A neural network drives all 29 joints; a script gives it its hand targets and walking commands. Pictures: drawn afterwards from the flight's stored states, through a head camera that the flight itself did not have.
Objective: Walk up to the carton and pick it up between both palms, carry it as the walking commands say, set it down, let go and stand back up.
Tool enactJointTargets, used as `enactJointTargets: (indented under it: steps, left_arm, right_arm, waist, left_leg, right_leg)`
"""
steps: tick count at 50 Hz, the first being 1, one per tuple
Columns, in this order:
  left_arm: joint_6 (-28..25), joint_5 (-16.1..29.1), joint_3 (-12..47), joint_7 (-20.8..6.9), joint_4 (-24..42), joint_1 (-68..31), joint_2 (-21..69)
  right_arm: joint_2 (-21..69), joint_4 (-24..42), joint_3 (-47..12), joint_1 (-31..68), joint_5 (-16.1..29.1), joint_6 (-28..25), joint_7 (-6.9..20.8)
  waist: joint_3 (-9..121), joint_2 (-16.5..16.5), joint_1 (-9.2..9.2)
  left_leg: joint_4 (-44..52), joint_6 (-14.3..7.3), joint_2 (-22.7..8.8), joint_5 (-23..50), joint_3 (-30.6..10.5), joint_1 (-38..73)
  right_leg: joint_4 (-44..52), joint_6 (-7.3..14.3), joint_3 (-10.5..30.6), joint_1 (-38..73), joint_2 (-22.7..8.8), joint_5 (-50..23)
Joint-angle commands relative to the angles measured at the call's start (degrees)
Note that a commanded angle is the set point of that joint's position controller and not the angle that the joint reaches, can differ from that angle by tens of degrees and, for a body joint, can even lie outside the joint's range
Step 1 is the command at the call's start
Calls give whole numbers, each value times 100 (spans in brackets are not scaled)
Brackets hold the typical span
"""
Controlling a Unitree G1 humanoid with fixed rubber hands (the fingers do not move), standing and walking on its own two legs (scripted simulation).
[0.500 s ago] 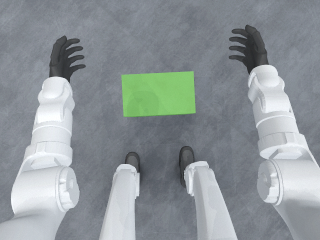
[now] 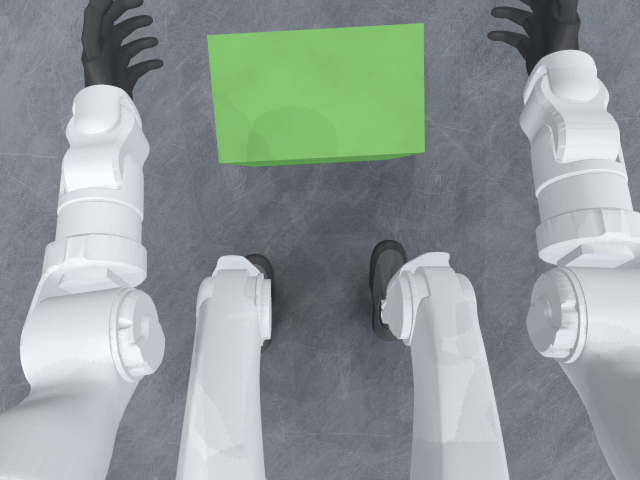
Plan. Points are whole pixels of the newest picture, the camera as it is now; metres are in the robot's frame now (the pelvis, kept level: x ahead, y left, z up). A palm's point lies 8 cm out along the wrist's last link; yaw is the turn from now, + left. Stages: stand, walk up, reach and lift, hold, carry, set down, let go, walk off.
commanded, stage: reach and lift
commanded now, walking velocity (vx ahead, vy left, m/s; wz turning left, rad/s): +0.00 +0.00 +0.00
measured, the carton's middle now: (319, 112) +0.50 +0.02 -0.38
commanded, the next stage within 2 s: none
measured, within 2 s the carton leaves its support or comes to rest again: neither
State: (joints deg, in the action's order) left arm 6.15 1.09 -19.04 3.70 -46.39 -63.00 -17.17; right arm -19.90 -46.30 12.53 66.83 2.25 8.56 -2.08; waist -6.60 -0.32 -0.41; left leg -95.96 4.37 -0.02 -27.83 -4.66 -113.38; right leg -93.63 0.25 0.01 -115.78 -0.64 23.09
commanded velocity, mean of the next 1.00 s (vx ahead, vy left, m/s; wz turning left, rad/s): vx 0.00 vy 0.00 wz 0.00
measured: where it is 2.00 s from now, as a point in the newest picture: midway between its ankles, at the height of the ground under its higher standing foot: (321, 314)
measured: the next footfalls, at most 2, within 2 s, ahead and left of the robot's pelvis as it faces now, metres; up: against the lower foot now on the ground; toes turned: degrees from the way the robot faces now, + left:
none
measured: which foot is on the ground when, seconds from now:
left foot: down 0.00-1.00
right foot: down 0.00-1.00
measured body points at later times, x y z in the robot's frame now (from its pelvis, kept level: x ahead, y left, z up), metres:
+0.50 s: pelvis -0.01 +0.00 -0.08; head +0.37 -0.01 +0.13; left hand +0.50 +0.22 -0.30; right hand +0.53 -0.20 -0.30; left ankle +0.10 +0.15 -0.48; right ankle +0.13 -0.12 -0.48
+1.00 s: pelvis -0.02 +0.01 -0.11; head +0.36 +0.00 +0.11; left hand +0.51 +0.22 -0.32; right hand +0.53 -0.19 -0.31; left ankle +0.10 +0.15 -0.48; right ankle +0.13 -0.12 -0.48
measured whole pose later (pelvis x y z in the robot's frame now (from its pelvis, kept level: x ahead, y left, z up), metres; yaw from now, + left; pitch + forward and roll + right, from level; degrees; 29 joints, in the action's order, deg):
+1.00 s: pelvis -0.02 +0.01 -0.11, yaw +0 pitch +33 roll +0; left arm 2.1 11.5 -7.7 7.3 -58.8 -78.5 -22.9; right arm -26.3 -57.1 2.6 82.2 12.6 4.3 -4.6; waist -29.9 -1.3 -1.4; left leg -120.2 5.1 1.1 -32.3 -5.1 -120.7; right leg -117.0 -0.6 1.1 -123.9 0.0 25.9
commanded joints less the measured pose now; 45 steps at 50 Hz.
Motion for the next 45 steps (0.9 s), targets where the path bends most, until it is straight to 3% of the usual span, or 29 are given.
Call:
enactJointTargets:
  steps: [1, 3, 4, 5, 6, 8, 9, 10, 11, 13, 14, 16, 19, 20, 21, 23, 25, 26, 30, 32, 34, 35, 36, 37, 38, 39, 40, 42, 45]
  left_arm:
    - [-222, 795, 291, 78, 705, -1847, -1155]
    - [-316, 470, -126, 156, 176, -1567, -1470]
    - [-303, 712, 118, 145, 297, -1692, -1253]
    - [-325, 629, 144, 190, 889, -1811, -1474]
    - [-319, 723, 196, 176, 71, -1658, -1341]
    - [-397, 785, 278, 199, 235, -1702, -1198]
    - [-410, 751, 379, 199, 689, -1840, -1232]
    - [-416, 735, 327, 119, -797, -1364, -1251]
    - [-457, 876, 481, 104, -467, -1511, -993]
    - [-656, 715, 324, 154, 233, -2098, -1256]
    - [-724, 885, 296, 173, 159, -2252, -1402]
    - [-649, 682, 145, 191, -290, -1964, -1519]
    - [-656, 900, 493, 223, -99, -2212, -1531]
    - [-601, 1070, 451, 266, 413, -2283, -1536]
    - [-573, 1125, 543, 242, -207, -2071, -1386]
    - [-622, 955, 445, 350, 22, -2517, -1701]
    - [-612, 1243, 733, 338, -239, -2636, -1465]
    - [-619, 1270, 714, 387, 180, -2839, -1572]
    - [-615, 1793, 1275, 423, 364, -3124, -1238]
    - [-502, 1704, 1257, 344, -790, -2785, -1192]
    - [-608, 1617, 970, 335, -181, -2942, -1388]
    - [-639, 1548, 1074, 361, -431, -2988, -1190]
    - [-586, 1567, 959, 359, -850, -2583, -1327]
    - [-523, 1485, 1165, 326, -970, -2633, -1145]
    - [-564, 1417, 897, 343, -825, -2878, -1377]
    - [-529, 1640, 1091, 322, -732, -2841, -1072]
    - [-580, 1501, 909, 375, -736, -3062, -1538]
    - [-660, 1681, 1276, 382, 155, -3334, -1109]
    - [-582, 1772, 1350, 381, -628, -3147, -1104]
  right_arm:
    - [-1046, 355, -273, 1918, 599, -196, -79]
    - [-979, 27, -563, 1786, 807, -229, -24]
    - [-1215, 171, -461, 2010, 523, -238, -89]
    - [-939, 658, -695, 2037, 915, -234, -81]
    - [-1036, -147, -629, 1915, 694, -238, -96]
    - [-1052, -106, -517, 1820, 675, -339, -119]
    - [-1158, 377, -528, 1965, 693, -334, -191]
    - [-852, -859, -660, 1615, 739, -327, -109]
    - [-1020, -519, -666, 1763, 683, -412, -90]
    - [-751, -448, -696, 2001, 668, -546, -102]
    - [-861, -155, -692, 2323, 813, -630, -139]
    - [-856, -141, -810, 2549, 979, -550, -122]
    - [-1375, -759, -570, 2190, 847, -524, -208]
    - [-1319, 313, -747, 2474, 865, -520, -286]
    - [-1312, -69, -776, 2391, 907, -529, -303]
    - [-1500, -225, -717, 2700, 936, -542, -302]
    - [-1520, -567, -917, 2729, 1042, -572, -309]
    - [-1388, 146, -1061, 3110, 1273, -547, -323]
    - [-1186, 153, -1500, 3311, 1826, -546, -276]
    - [-1073, -882, -1660, 3052, 1606, -469, -228]
    - [-1223, -496, -1205, 3047, 1355, -558, -250]
    - [-1298, -925, -1221, 2985, 1395, -574, -293]
    - [-1393, -1162, -1161, 2803, 1392, -560, -253]
    - [-1466, -1202, -1192, 2689, 1414, -557, -252]
    - [-1383, -965, -1260, 3115, 1355, -572, -257]
    - [-1578, -912, -1082, 2941, 1246, -581, -264]
    - [-1475, -1120, -1157, 3089, 1286, -549, -301]
    - [-1357, -1017, -1019, 3024, 1334, -563, -286]
    - [-1167, -745, -1346, 3293, 1521, -611, -266]
  waist:
    - [7312, 103, -597]
    - [7081, 35, -1121]
    - [7150, 510, -656]
    - [7621, 117, -1041]
    - [6965, 409, -637]
    - [6894, 154, -557]
    - [7581, -46, -693]
    - [5983, 137, -728]
    - [5521, 215, -554]
    - [6060, 242, -784]
    - [6400, 437, -664]
    - [6215, 137, -1101]
    - [6195, -49, -634]
    - [7254, 179, -591]
    - [6907, 346, -422]
    - [7028, 158, -820]
    - [6893, 188, -469]
    - [8080, 190, -737]
    - [8234, 285, -685]
    - [6418, 411, -561]
    - [6921, 369, -515]
    - [6948, -110, -648]
    - [6777, 102, -453]
    - [6565, -269, -466]
    - [6373, -120, -821]
    - [6843, 61, -235]
    - [6645, -5, -541]
    - [7158, -274, -388]
    - [6977, 4, -433]
  left_leg:
    - [38, -156, 287, 847, 1177, 1907]
    - [-280, -161, 223, 922, 1389, 1754]
    - [-275, -219, 255, 629, 1223, 1684]
    - [-328, -182, 206, 1190, 1300, 1958]
    - [-428, -195, 218, 490, 1232, 1557]
    - [-441, -160, 240, 805, 1142, 1626]
    - [-545, -123, 231, 1267, 1192, 1998]
    - [-685, -140, 207, 705, 1212, 1041]
    - [-770, -164, 186, 475, 1167, 735]
    - [-904, -181, 156, 1317, 985, 1087]
    - [-1001, -204, 224, 1134, 1036, 1093]
    - [-1084, -158, 203, 1058, 1188, 862]
    - [-1174, -121, 192, 914, 1159, 1434]
    - [-1193, -120, 204, 1115, 1145, 1827]
    - [-1333, -177, 165, 967, 1124, 1225]
    - [-1462, -110, 140, 1077, 1117, 1451]
    - [-1625, -96, 93, 1102, 1084, 1586]
    - [-1720, -65, 134, 1509, 1181, 2143]
    - [-1849, -103, 125, 1582, 1202, 2376]
    - [-1703, -154, 119, 740, 1174, 1502]
    - [-1712, -162, 229, 854, 1107, 1237]
    - [-1790, -83, 194, 1160, 1186, 1675]
    - [-1767, -67, 163, 944, 1125, 1589]
    - [-1867, -31, 61, 974, 1183, 1601]
    - [-1777, -54, 134, 778, 1209, 1398]
    - [-1862, -49, 157, 1074, 1116, 1644]
    - [-1782, -30, 138, 876, 1165, 1351]
    - [-1655, -45, 234, 1070, 1067, 1809]
    - [-1757, -52, 195, 1178, 1122, 1709]
  right_leg:
    - [-446, -217, -127, 3718, 333, -841]
    - [-525, -219, 124, 3944, 312, -1003]
    - [-597, -315, -106, 3919, 264, -669]
    - [-779, -248, 74, 4184, 320, -1281]
    - [-866, -293, -91, 3955, 295, -705]
    - [-1043, -240, -169, 3701, 316, -1028]
    - [-1002, -206, 40, 4136, 314, -1490]
    - [-1062, -302, -15, 3159, 289, -817]
    - [-945, -291, 78, 2958, 208, -640]
    - [-1267, -278, 230, 3065, 206, -1480]
    - [-1371, -300, 76, 3300, 205, -1428]
    - [-1459, -316, 178, 3407, 180, -1522]
    - [-1630, -240, -23, 3023, 201, -935]
    - [-1519, -272, 61, 3920, 239, -1203]
    - [-1677, -273, 28, 3650, 225, -1322]
    - [-1962, -288, 62, 3605, 189, -1189]
    - [-1980, -278, 2, 3430, 138, -1095]
    - [-2074, -274, 6, 4303, 127, -1691]
    - [-2283, -254, -85, 4290, 155, -1560]
    - [-2037, -248, -22, 3475, 55, -665]
    - [-2279, -249, -34, 3788, 114, -1168]
    - [-2313, -225, -27, 3513, 104, -1080]
    - [-2272, -222, -78, 3550, 73, -931]
    - [-2166, -212, 46, 3335, 91, -814]
    - [-2080, -226, 86, 3331, 37, -676]
    - [-2144, -205, 24, 3459, 108, -1041]
    - [-2235, -235, 14, 3604, 86, -948]
    - [-2365, -158, -113, 3347, 133, -1077]
    - [-2141, -237, -83, 3486, 114, -1094]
